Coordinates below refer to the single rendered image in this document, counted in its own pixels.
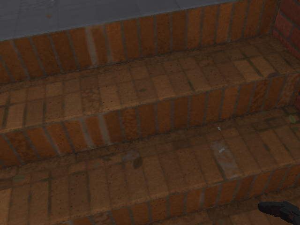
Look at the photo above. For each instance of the right robot hand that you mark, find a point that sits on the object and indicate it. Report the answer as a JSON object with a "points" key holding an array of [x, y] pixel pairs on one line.
{"points": [[283, 210]]}

